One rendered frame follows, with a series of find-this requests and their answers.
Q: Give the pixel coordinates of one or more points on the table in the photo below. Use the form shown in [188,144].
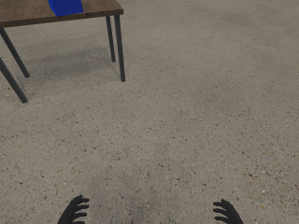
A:
[15,13]

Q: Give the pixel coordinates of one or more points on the left robot hand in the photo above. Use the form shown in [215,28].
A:
[69,215]

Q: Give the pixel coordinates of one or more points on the right robot hand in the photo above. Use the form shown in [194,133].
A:
[232,216]

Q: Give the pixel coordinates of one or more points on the carton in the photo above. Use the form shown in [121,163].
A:
[65,7]

